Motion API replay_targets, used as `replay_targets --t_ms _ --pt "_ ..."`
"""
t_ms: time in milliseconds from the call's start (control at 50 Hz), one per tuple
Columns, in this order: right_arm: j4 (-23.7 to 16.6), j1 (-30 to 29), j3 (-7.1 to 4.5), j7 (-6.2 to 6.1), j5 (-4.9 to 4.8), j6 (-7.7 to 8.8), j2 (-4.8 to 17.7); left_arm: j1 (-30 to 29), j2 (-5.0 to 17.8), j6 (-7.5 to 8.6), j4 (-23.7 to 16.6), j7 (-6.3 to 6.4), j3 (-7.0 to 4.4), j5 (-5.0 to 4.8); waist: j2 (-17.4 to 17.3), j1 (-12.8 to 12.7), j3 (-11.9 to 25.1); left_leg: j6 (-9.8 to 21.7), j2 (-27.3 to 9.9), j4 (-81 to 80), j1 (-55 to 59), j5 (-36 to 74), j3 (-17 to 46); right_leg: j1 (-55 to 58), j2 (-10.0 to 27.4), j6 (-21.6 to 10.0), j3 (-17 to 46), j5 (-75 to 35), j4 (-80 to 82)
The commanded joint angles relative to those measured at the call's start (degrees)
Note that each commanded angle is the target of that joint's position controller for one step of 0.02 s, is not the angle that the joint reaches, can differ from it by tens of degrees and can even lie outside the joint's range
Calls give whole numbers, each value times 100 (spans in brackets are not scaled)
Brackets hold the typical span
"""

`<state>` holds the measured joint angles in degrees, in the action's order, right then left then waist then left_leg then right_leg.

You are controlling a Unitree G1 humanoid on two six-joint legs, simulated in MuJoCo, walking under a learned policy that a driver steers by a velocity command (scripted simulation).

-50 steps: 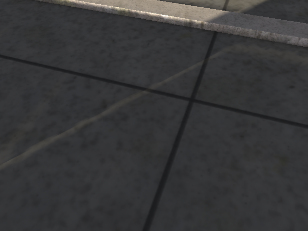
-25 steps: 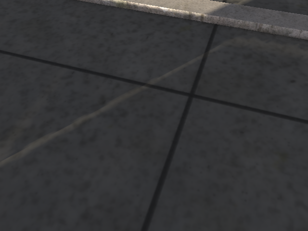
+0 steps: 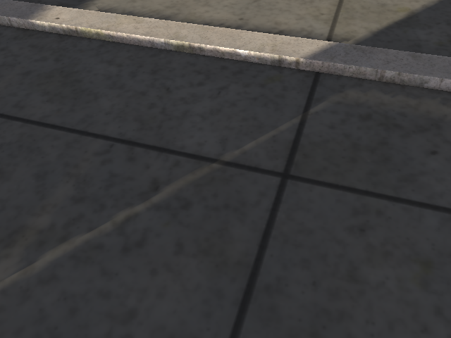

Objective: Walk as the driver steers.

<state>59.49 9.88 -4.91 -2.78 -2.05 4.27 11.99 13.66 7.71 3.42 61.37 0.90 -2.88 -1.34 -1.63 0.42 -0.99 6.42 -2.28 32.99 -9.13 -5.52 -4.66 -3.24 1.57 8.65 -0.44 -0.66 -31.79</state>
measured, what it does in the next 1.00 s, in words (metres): goes down: right foot 0.14 m lower, then left foot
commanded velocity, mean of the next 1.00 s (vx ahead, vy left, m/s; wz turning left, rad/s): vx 0.13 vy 0.00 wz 0.00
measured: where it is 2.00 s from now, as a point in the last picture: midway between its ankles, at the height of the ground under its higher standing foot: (264, 268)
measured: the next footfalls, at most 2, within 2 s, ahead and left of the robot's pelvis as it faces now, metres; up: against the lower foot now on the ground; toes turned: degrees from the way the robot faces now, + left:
right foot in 0.40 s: +0.19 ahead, -0.09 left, -0.13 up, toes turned +0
left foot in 0.82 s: +0.45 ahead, +0.08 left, -0.13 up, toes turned -4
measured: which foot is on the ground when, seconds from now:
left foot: down 0.00-0.36, up 0.38-0.80, down 0.82-1.00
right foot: down 0.00-0.24, up 0.26-0.38, down 0.40-0.84, up 0.86-1.00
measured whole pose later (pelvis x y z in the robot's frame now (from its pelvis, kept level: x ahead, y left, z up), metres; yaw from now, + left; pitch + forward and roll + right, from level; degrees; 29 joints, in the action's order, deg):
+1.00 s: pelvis +0.37 +0.01 -0.14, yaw -3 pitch +3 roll -1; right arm 59.1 15.3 -1.6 0.5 -0.3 4.1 10.8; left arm 15.7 12.1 4.8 60.5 0.4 -2.3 -0.4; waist 0.4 0.5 2.9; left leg 4.8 3.5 23.1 -17.4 -8.6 -0.3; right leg -28.5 0.5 -3.3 1.2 18.6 -62.7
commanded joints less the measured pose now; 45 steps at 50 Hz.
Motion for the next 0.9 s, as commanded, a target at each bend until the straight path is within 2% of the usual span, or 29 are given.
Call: replay_targets --t_ms 20,80,120,140,160,180,220,240,280,300,320,340,360,380,400,420,440,460,480,500,520,600,720,800,820,840,860,880,900 --pt "334 872 -137 -57 -24 133 550 -254 369 148 -113 44 -65 2 -211 311 -427 402 -257 99 979 2119 290 -2079 -236 -156 -327 -556 -184" --pt "546 1151 -71 -80 -26 168 381 -483 228 227 66 -64 -22 -40 -241 419 -386 537 -539 1259 1209 1287 962 -2741 -138 -242 -2 1142 598" --pt "573 1384 66 -115 167 257 125 -201 649 354 321 -52 -155 -155 813 244 -407 57 64 2104 137 477 -32 -2063 -132 -186 -256 -1421 181" --pt "425 750 84 -75 247 390 90 310 440 363 633 -13 -97 -86 1176 -84 -569 -406 400 1810 -1465 -1434 -776 -708 -148 -304 -350 -1193 -45" --pt "246 87 80 -28 110 514 223 1141 141 381 854 4 3 63 1014 -627 -814 -619 482 1572 -2453 -2251 -903 -59 112 -514 41 -1585 -310" --pt "204 -71 85 30 46 577 267 1449 155 400 877 30 40 100 771 -730 -942 -754 405 966 -2546 -2134 -823 -76 246 -608 407 -1872 -633" --pt "711 1010 31 81 -143 819 314 866 197 420 613 91 94 296 47 -157 -1051 -552 229 1393 -1762 -232 -646 -1058 -443 -346 -547 21 -1583" --pt "793 1430 8 -20 -16 892 210 633 585 510 517 89 23 198 123 -42 -1171 -424 187 2423 -1124 241 -561 -2176 -594 -79 -471 425 -1634" --pt "989 2843 -67 -215 438 1031 420 -322 672 714 90 78 8 108 400 706 -1222 -401 591 2606 37 395 -1108 -3655 -1142 750 -731 -1150 -2236" --pt "1145 3818 -141 -323 314 1115 597 -1209 533 762 -354 84 20 120 -571 1416 -943 -56 374 2425 1683 855 -414 -5228 -1283 1020 -466 -1568 -2973" --pt "1394 4639 -81 -417 -23 1233 184 -2695 710 867 -1085 107 -20 43 -2099 2203 -835 349 32 2321 2186 1950 1340 -6355 -962 775 904 404 -3606" --pt "1638 4886 96 -528 -292 1217 -705 -3637 521 940 -1635 85 71 -68 -3109 2292 -1169 491 -357 2284 2169 2724 3227 -7366 -664 472 2380 5785 -2957" --pt "1474 4235 332 -599 -205 1116 -1634 -3139 435 959 -1541 18 99 -265 -1810 1647 -1384 230 -317 2733 427 1848 3769 -6042 -212 414 2896 6668 -1247" --pt "782 2280 374 -662 -62 860 -1076 -477 48 818 -568 -141 193 -630 131 -102 -781 79 211 3235 -2590 876 2389 -1743 -55 137 1642 2925 1465" --pt "423 1419 162 -441 23 565 30 2077 -509 562 595 -238 282 -537 2225 -1010 474 88 636 5148 -5034 -3415 519 2112 580 -988 1333 -2414 619" --pt "-188 1876 144 -226 355 395 470 2330 230 400 349 -205 281 205 4101 -692 1538 328 69 5792 -4557 -3025 908 1137 1608 -605 3255 -5844 72" --pt "-163 1451 100 12 218 248 640 2248 37 400 89 -106 302 572 3374 -1211 1995 302 -3 5705 -4543 -2388 2140 1349 1738 -822 4165 -7224 -336" --pt "-337 1363 220 109 68 -5 488 1559 186 275 -30 -20 315 373 2197 -657 1339 -39 -15 5355 -4807 -2023 1824 1086 1691 -618 3746 -7072 -571" --pt "-380 1209 291 79 185 -246 187 1194 442 115 -89 91 209 123 1116 -533 1290 -327 57 5201 -4522 -1908 1895 948 1437 -245 3748 -6247 -566" --pt "-397 1337 370 -15 220 -406 -77 702 1034 -46 -190 213 13 -55 464 -156 891 -605 109 4907 -4399 -1924 1833 527 1362 -15 3577 -5989 -650" --pt "-431 1333 358 -87 219 -415 -21 375 1235 -112 -355 279 -90 -92 234 -26 399 -824 94 4378 -4309 -2079 1563 -66 1258 -141 3294 -5826 -599" --pt "-380 1298 343 -152 21 -286 -39 288 501 -120 -359 173 94 100 699 133 76 -959 16 2672 -3174 -1205 860 -1052 587 -522 1835 -4346 21" --pt "-823 -554 364 67 71 -74 52 736 799 53 -45 159 37 8 762 -279 -72 -372 228 849 -2762 -28 355 -371 509 -870 1126 -3584 721" --pt "-683 -154 256 271 124 -2 306 331 953 73 18 33 36 40 708 378 475 62 402 297 -1063 -116 207 -506 760 -1490 987 -4189 224" --pt "-411 551 141 276 159 -4 497 141 971 97 -63 -27 36 39 544 743 827 254 426 -51 118 167 440 -930 530 -1539 923 -3773 -330" --pt "-214 1331 14 261 148 -24 844 118 927 154 -113 -118 68 143 -133 990 1383 601 -159 -266 1690 415 1411 -1874 63 -1461 770 -2042 -1400" --pt "-118 1696 -30 264 132 -65 1202 693 466 221 -70 -202 204 183 -1541 660 2020 1528 -1655 -987 2970 -160 3675 -3364 -784 -1066 307 2779 -3538" --pt "-50 1699 61 277 136 -58 855 473 779 271 -142 -235 113 84 -1249 704 1700 1509 -1717 -1717 2604 -1915 4535 -4084 -590 -1156 645 3559 -4242" --pt "-212 1019 133 268 116 -3 646 -31 935 294 -345 -213 62 -26 -781 568 687 1229 -1519 -1962 1639 -2693 3975 -4484 -282 -1232 619 2990 -4217"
